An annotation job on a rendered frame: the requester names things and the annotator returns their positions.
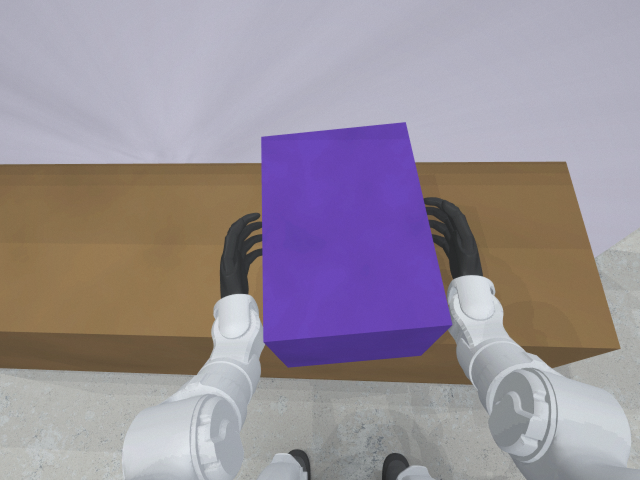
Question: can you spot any left robot upper arm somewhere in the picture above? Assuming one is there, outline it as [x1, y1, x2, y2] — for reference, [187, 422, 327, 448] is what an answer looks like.
[123, 394, 244, 480]

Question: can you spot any left robot forearm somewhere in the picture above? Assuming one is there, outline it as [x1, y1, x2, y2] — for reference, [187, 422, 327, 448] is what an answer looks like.
[122, 294, 265, 480]

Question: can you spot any right robot forearm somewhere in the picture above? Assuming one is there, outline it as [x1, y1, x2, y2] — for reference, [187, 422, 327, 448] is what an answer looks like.
[447, 275, 631, 462]

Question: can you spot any right robot upper arm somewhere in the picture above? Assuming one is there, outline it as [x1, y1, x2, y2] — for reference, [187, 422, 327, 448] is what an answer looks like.
[488, 368, 640, 480]

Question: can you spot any left robot hand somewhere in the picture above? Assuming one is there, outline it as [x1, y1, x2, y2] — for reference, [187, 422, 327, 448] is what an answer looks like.
[220, 213, 262, 299]

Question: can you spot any pedestal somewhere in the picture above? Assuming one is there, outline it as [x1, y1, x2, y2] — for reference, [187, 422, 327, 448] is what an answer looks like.
[0, 162, 621, 385]

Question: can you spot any robot right foot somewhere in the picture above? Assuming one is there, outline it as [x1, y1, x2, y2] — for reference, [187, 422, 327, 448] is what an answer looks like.
[382, 453, 409, 480]

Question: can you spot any right robot hand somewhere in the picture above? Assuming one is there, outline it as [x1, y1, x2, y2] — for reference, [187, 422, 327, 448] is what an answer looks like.
[424, 197, 483, 279]

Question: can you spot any carton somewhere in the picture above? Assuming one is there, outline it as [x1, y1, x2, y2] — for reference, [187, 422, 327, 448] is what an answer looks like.
[261, 122, 452, 368]

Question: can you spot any robot left shin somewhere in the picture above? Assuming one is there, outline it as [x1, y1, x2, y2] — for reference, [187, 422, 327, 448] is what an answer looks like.
[270, 453, 301, 468]

